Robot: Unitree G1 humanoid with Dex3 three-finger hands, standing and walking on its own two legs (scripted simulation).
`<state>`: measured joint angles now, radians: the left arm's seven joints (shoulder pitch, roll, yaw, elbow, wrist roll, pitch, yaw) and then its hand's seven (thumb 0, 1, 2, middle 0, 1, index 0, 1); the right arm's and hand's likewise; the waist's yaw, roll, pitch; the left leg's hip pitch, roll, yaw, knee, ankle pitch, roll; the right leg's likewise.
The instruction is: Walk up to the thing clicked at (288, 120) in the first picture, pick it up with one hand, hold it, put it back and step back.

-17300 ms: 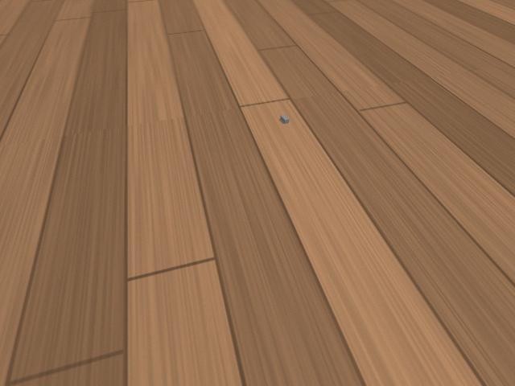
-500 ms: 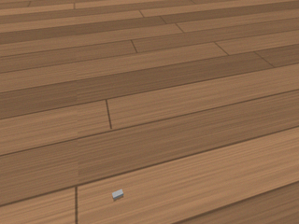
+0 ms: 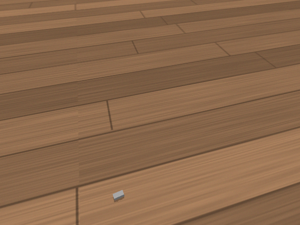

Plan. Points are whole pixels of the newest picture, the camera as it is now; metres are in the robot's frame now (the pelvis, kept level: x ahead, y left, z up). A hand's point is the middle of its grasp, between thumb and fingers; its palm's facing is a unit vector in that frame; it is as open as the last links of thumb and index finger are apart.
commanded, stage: stand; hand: left
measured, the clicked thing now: (118, 195) +0.47 +0.25 -0.77
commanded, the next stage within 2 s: none
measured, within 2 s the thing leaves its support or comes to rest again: neither
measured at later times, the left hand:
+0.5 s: hand out of the picture +0.06 +0.25 -0.16, palm faces -0.03 -0.94 -0.34, open 7.4 cm
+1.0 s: hand out of the picture +0.07 +0.25 -0.16, palm faces -0.02 -0.94 -0.34, open 7.4 cm
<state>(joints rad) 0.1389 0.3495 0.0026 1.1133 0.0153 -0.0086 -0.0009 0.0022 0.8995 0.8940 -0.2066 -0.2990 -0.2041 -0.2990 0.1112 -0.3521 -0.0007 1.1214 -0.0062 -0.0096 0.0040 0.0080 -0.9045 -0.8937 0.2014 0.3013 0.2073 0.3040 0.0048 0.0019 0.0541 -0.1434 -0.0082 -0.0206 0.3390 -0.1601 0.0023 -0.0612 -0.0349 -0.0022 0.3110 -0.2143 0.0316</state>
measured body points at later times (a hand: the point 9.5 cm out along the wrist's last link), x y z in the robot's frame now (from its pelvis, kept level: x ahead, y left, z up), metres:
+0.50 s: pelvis +0.00 +0.00 +0.00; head +0.01 +0.00 +0.45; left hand +0.07 +0.30 -0.13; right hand +0.07 -0.30 -0.13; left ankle +0.02 +0.12 -0.75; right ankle -0.03 -0.14 -0.75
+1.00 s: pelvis +0.00 +0.00 +0.00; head +0.02 +0.00 +0.45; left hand +0.07 +0.30 -0.13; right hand +0.08 -0.30 -0.13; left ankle +0.02 +0.12 -0.75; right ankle -0.03 -0.14 -0.75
